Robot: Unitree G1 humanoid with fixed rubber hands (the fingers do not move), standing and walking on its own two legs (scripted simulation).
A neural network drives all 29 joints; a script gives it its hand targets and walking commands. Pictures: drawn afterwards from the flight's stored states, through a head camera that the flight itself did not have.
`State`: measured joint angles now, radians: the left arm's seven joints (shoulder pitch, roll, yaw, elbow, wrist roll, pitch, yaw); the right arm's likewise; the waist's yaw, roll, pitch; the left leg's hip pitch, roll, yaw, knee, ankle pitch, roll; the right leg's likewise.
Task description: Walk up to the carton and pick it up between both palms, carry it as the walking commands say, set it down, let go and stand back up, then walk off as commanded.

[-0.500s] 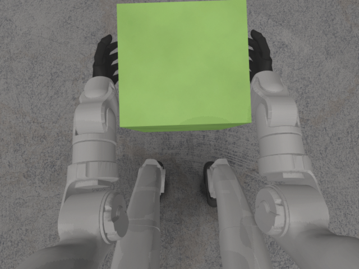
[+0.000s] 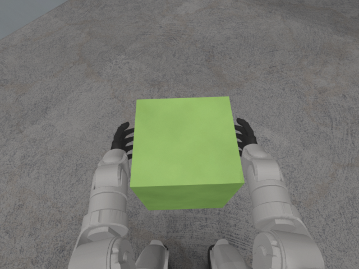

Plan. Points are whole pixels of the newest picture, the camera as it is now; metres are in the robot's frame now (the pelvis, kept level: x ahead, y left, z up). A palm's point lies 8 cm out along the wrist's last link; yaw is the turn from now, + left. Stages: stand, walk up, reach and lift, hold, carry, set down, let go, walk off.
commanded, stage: reach and lift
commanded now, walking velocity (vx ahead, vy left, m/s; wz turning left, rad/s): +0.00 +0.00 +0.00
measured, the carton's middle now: (184, 159) +0.37 +0.02 -0.06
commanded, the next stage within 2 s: hold in 2.00 s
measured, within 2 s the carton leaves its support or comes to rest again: neither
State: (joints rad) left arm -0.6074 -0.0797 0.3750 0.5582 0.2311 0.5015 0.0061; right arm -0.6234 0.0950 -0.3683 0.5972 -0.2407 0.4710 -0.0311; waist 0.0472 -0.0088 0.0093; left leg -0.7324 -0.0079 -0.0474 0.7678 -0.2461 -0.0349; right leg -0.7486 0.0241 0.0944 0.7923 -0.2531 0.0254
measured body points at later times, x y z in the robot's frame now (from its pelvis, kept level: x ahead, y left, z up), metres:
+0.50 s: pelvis +0.06 +0.00 +0.04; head +0.07 +0.00 +0.49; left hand +0.36 +0.18 +0.05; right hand +0.38 -0.13 +0.04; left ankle +0.08 +0.14 -0.70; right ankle +0.08 -0.13 -0.70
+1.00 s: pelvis +0.05 +0.01 +0.04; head +0.03 +0.00 +0.49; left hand +0.34 +0.17 +0.07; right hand +0.35 -0.14 +0.06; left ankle +0.08 +0.14 -0.70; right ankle +0.08 -0.13 -0.70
